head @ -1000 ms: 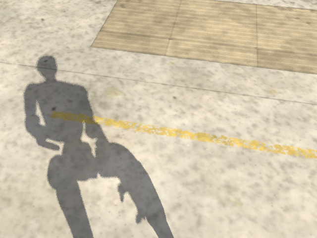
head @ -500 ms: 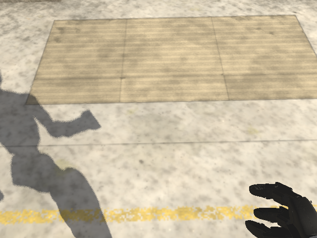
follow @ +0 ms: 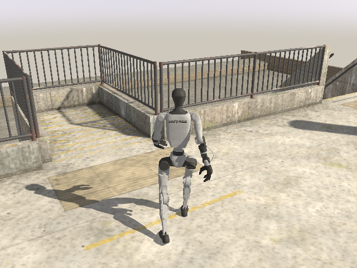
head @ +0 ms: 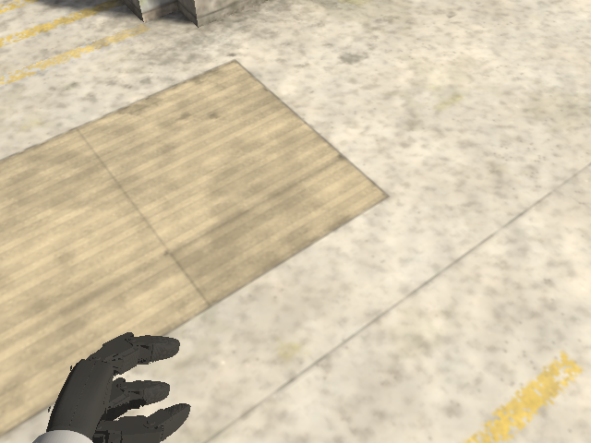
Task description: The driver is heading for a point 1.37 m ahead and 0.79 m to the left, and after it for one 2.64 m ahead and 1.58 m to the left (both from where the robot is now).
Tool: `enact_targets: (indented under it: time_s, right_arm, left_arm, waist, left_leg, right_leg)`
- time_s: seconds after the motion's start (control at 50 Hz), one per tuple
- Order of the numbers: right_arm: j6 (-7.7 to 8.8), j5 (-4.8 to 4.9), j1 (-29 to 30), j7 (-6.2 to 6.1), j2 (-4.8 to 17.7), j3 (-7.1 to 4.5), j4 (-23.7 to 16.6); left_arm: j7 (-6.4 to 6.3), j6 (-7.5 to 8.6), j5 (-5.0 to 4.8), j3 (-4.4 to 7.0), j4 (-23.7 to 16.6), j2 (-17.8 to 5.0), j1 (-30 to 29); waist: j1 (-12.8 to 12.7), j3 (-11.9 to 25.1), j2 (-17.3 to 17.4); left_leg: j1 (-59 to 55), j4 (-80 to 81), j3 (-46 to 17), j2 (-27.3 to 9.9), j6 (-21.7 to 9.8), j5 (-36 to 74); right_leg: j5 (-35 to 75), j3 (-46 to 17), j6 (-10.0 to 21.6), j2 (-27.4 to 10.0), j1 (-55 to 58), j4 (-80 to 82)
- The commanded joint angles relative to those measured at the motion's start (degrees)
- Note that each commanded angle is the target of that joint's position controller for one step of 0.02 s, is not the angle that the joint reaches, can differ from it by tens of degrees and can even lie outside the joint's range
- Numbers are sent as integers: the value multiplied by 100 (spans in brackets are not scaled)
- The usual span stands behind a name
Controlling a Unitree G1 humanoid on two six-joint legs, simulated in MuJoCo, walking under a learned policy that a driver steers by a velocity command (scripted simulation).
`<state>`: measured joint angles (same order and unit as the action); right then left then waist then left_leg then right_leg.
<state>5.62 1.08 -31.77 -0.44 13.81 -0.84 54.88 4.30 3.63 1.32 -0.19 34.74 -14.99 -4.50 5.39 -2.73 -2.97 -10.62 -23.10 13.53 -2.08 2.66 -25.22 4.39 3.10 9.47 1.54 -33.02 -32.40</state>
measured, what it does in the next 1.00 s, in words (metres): walks ahead, turning left: left foot, then right foot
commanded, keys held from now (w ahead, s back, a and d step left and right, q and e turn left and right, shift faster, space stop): q+shift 1.00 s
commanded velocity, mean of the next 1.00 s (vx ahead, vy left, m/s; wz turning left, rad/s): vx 0.12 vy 0.00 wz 0.75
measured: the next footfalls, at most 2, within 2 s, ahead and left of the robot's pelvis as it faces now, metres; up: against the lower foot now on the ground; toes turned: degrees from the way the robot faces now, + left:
left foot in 0.48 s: +0.29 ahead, +0.18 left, +0.00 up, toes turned +24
right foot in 0.96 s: +0.42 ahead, +0.03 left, +0.00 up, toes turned +55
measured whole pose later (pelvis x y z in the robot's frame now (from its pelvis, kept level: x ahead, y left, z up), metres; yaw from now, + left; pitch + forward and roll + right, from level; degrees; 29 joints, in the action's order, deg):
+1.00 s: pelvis +0.28 +0.05 +0.02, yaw +48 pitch +2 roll -1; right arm -3.6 1.4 -7.8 -1.5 19.9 -6.0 29.2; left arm -0.6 1.0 0.8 5.4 44.8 -17.3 6.4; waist 0.3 -1.7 3.2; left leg 26.6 -42.5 -16.0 10.9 -0.9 -21.9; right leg -10.5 -5.6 -0.1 3.5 -19.3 -28.0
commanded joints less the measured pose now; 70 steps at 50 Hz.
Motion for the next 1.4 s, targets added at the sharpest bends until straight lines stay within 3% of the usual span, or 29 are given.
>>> enact_targets:
  time_s: [0.02,0.04,0.06,0.08,0.12,0.18,0.26,0.44,0.48,0.5,0.52,0.56,0.58,0.62,0.72,0.92,0.94,0.96,0.98,1.02,1.08,1.18,1.24,1.28,1.3,1.32,1.34,1.36,1.4]
  right_arm:
    - [110,-186,517,-40,733,-97,-807]
    - [170,83,-510,47,733,-82,-519]
    - [130,263,21,40,1217,-248,-578]
    - [64,288,598,-11,1108,-265,-790]
    - [-195,167,653,-138,815,-303,-675]
    - [-500,127,473,-184,482,-360,-802]
    - [-563,19,1050,-163,425,-384,-1223]
    - [-672,5,1780,303,783,-530,-1926]
    - [-596,-57,912,177,1258,-768,-1764]
    - [-578,-112,956,61,2072,-958,-1870]
    - [-474,-320,1004,115,2037,-883,-2108]
    - [-355,-111,1455,183,1671,-809,-2267]
    - [-400,43,1759,122,1443,-753,-2313]
    - [-539,45,2147,-48,1207,-684,-2512]
    - [-694,-11,2011,-244,1406,-796,-2669]
    - [-874,16,2442,-175,1405,-772,-2989]
    - [-885,51,2501,-160,1330,-736,-3021]
    - [-901,39,2147,-134,1018,-640,-2985]
    - [-858,99,2052,-95,976,-629,-3126]
    - [-767,-18,2007,-12,1685,-817,-2881]
    - [-835,-54,1879,2,1168,-627,-2707]
    - [-702,-181,2260,-47,418,-246,-2774]
    - [-668,-95,2199,-77,713,-382,-2585]
    - [-648,-60,1947,-126,919,-471,-2470]
    - [-662,-85,1674,-184,1140,-533,-2454]
    - [-727,-244,1622,-252,1600,-646,-2449]
    - [-755,-343,1672,-209,1557,-682,-2352]
    - [-692,-391,1816,-198,1192,-574,-2487]
    - [-578,-268,2446,-218,858,-478,-2556]
  left_arm:
    - [-379,75,71,498,499,-1720,2544]
    - [-380,65,273,438,267,-1451,2653]
    - [-312,24,169,474,289,-1244,2498]
    - [-279,93,-40,418,374,-988,2016]
    - [-299,183,-121,308,371,-532,1270]
    - [-333,200,15,338,410,-456,808]
    - [-589,90,35,385,526,-537,623]
    - [-664,-273,-347,590,682,-959,663]
    - [-632,-319,-359,605,745,-844,920]
    - [-597,-288,-60,536,471,-577,978]
    - [-533,-248,7,492,301,-616,880]
    - [-497,-184,-193,523,274,-720,493]
    - [-549,-192,-121,532,338,-691,442]
    - [-584,-256,-82,562,344,-726,430]
    - [-590,-287,-168,484,487,-437,443]
    - [-454,-109,-213,681,628,-801,887]
    - [-459,-107,-196,741,702,-905,1126]
    - [-487,-156,-123,815,666,-1220,1205]
    - [-513,-228,59,836,640,-1486,1074]
    - [-601,-204,66,697,293,-874,531]
    - [-718,-308,-98,584,264,-786,620]
    - [-535,-351,-97,474,454,-720,1022]
    - [-435,-406,-244,606,502,-1176,1303]
    - [-446,-382,-384,651,485,-1279,1446]
    - [-443,-325,-363,604,427,-1102,1423]
    - [-400,-234,-303,503,281,-662,1418]
    - [-405,-177,-342,511,193,-695,1303]
    - [-418,-214,-322,641,219,-1035,1233]
    - [-496,-449,-329,729,407,-951,1618]
  waist:
    - [-1251,2121,-858]
    - [-1160,3838,-776]
    - [-1271,3461,-189]
    - [-1001,2202,240]
    - [-465,1157,450]
    - [-99,764,-23]
    - [-116,608,-223]
    - [-331,558,-224]
    - [43,780,640]
    - [-308,730,2349]
    - [-328,1872,2211]
    - [-305,1671,809]
    - [-472,1252,396]
    - [-676,1124,589]
    - [-560,1271,806]
    - [-556,963,1393]
    - [-656,974,1225]
    - [-480,1205,351]
    - [-240,998,-1351]
    - [-242,669,-685]
    - [-368,420,-103]
    - [-577,789,-581]
    - [-652,565,-955]
    - [-528,633,-860]
    - [-438,903,-537]
    - [-540,1034,826]
    - [-409,999,1961]
    - [-297,841,1633]
    - [-620,594,1257]
  left_leg:
    - [3813,-5102,-921,235,-268,-1209]
    - [4337,-6141,-2829,389,-323,-1662]
    - [4422,-6133,-2641,189,-189,-1226]
    - [4817,-5524,-2197,-98,-92,-701]
    - [4433,-5243,-1896,-418,140,-62]
    - [3894,-5070,-1685,-510,281,383]
    - [4251,-3891,-1490,-595,223,1584]
    - [3839,-1606,-726,-192,-535,1353]
    - [2358,-554,-1062,98,-1041,3444]
    - [1323,-508,-3240,-1031,-1778,6720]
    - [471,-70,-5184,-1752,-2774,5730]
    - [745,186,-4551,-1489,-2311,4069]
    - [1234,220,-4160,-1230,-2005,3565]
    - [1984,325,-3759,-834,-1687,3070]
    - [2004,253,-3870,-519,-1469,2542]
    - [2610,-17,-4771,-54,-1105,1383]
    - [2931,-281,-4636,178,-938,997]
    - [3578,-1267,-4034,643,-687,-551]
    - [4519,-2783,-2631,1390,-387,-1085]
    - [4713,-4302,-2416,608,-74,-291]
    - [4766,-5079,-2016,508,118,263]
    - [3514,-2531,-1741,251,177,-256]
    - [2744,-794,-1310,552,198,421]
    - [1940,360,-1508,523,-101,1333]
    - [1177,221,-1829,-37,-310,1843]
    - [655,-139,-2678,-1163,-860,3212]
    - [1130,158,-3278,-1958,-1580,3652]
    - [1277,306,-3326,-2128,-1857,4037]
    - [1528,283,-2509,-1669,-1517,3969]
  right_leg:
    - [6115,-1951,498,-2062,6037,-734]
    - [6590,-3178,1323,-3015,6803,-811]
    - [5206,-2731,1491,-2762,5911,-54]
    - [3797,-2154,1193,-2366,4818,470]
    - [2773,-1392,797,-1977,3087,1124]
    - [2276,-415,618,-1820,1667,1724]
    - [1671,489,431,-1605,1713,1777]
    - [1464,882,-134,-2131,2947,509]
    - [1009,1177,-723,-1508,2257,-1427]
    - [-3025,1172,-1247,-509,354,-3219]
    - [-4503,-261,-1377,255,-648,-4615]
    - [-3721,-1024,-1106,-6,-974,-4539]
    - [-3318,-1057,-1094,-147,-986,-4098]
    - [-2839,-1058,-1096,-162,-401,-3266]
    - [-2377,-1112,-1312,221,3,-1699]
    - [-1853,-1147,-1058,266,1484,519]
    - [-1371,-1150,-962,7,2075,1128]
    - [-1405,-1984,-551,-1089,2882,1371]
    - [-944,-3316,283,-2086,2776,1775]
    - [-1175,-2850,395,-2062,2219,1681]
    - [-748,-1823,210,-1450,2140,1539]
    - [-157,-1406,258,-1103,2363,1316]
    - [-10,-1749,228,-1068,2190,1087]
    - [126,-2084,-13,-1015,1937,886]
    - [-484,-2041,-322,-889,1409,612]
    - [-1713,-1263,-761,-300,373,-367]
    - [-3477,-449,-1019,8,-130,-1175]
    - [-3987,-531,-1210,-191,-323,-2469]
    - [-3559,-618,-1386,-356,-511,-3458]
Velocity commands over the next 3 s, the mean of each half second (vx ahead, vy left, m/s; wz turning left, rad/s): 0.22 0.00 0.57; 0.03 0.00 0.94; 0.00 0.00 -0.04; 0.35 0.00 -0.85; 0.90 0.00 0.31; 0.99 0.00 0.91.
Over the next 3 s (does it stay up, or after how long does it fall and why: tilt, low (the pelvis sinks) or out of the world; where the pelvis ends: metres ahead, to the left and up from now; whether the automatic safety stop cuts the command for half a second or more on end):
stays up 1.08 0.53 -0.01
